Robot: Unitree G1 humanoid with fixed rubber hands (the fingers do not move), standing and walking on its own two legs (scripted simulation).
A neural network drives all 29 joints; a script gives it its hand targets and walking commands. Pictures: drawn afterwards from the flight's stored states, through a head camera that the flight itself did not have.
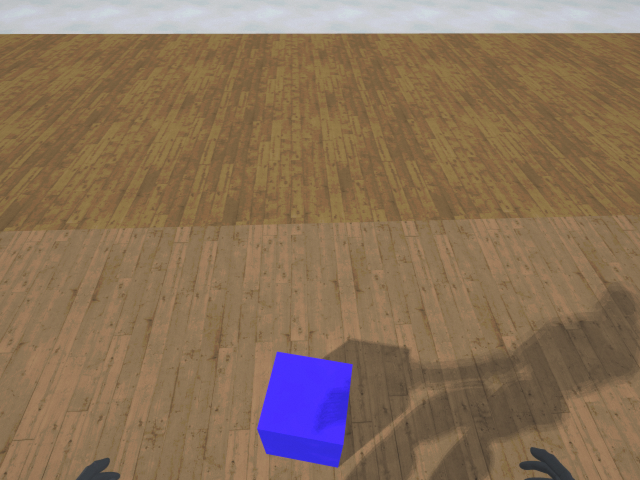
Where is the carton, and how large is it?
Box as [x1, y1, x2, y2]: [257, 352, 352, 467]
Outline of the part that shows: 277,352 257,427 266,453 337,467 343,442 352,364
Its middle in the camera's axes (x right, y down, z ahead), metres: -0.04 +0.49 +1.08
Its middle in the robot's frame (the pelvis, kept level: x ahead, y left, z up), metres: +0.40 +0.03 -0.66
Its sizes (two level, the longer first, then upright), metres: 0.210 0.200 0.250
